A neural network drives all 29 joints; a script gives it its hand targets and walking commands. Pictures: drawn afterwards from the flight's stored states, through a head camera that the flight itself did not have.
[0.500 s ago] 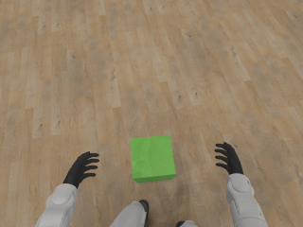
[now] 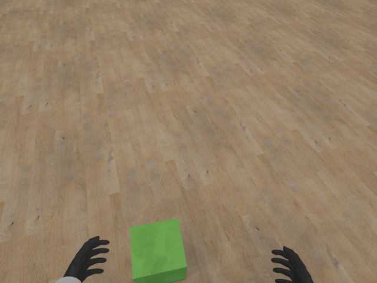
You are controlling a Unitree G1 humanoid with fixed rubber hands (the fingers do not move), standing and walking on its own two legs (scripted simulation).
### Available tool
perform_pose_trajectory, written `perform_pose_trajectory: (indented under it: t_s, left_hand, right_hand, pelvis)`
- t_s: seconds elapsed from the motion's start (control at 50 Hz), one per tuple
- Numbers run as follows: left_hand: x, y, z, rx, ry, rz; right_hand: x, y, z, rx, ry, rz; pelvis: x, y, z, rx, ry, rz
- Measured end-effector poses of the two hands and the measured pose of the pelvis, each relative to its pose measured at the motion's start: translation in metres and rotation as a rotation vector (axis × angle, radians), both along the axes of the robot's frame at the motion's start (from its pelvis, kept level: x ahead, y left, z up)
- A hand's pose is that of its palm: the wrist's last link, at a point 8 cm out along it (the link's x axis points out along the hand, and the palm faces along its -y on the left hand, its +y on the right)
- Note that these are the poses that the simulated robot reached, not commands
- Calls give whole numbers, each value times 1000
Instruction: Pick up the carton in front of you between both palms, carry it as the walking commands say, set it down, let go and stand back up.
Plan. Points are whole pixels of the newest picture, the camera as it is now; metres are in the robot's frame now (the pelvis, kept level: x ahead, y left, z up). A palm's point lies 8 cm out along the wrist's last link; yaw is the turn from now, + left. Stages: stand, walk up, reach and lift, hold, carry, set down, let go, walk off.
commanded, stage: let go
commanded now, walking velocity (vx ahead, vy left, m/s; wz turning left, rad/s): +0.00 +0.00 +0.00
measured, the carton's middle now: (159, 254) +0.36 +0.12 -0.65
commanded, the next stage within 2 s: stand in 0.30 s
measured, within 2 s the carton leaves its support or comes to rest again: neither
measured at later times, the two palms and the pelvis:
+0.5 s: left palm out of the picture +0.12 +0.31 -0.10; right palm out of the picture +0.12 -0.24 -0.08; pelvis -0.01 +0.04 -0.01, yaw +0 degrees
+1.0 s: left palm out of the picture +0.12 +0.33 -0.11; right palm out of the picture +0.11 -0.25 -0.09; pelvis +0.00 +0.05 +0.00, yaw -2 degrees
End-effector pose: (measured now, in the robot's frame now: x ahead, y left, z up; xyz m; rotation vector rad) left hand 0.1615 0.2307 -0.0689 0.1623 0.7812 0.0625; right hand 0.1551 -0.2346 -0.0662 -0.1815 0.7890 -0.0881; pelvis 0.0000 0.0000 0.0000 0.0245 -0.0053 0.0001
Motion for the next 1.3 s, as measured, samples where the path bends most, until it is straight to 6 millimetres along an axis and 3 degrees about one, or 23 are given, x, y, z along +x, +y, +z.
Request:
perform_pose_trajectory:
  t_s: [0.32, 0.46, 0.56, 0.92, 1.3]
  left_hand:
    - [-17, 37, -2, 68, 39, 46]
    - [-31, 76, -25, 138, 75, 48]
    - [-42, 91, -36, 157, 138, 40]
    - [-35, 102, -41, 186, 201, 13]
    - [-67, 109, -43, 205, 284, 25]
  right_hand:
    - [-2, 28, -4, -26, 1, 10]
    - [-29, -2, -12, -185, 109, -28]
    - [-36, -18, -8, -233, 145, -68]
    - [-43, -13, -19, -210, 210, -104]
    - [-69, -26, -22, -215, 281, -120]
  pelvis:
    - [-10, 23, -4, -15, -34, 11]
    - [-10, 34, -7, -25, -1, -4]
    - [-5, 40, -7, -27, 7, -15]
    - [5, 48, -4, -25, -7, -34]
    - [-6, 46, 1, -27, -28, -34]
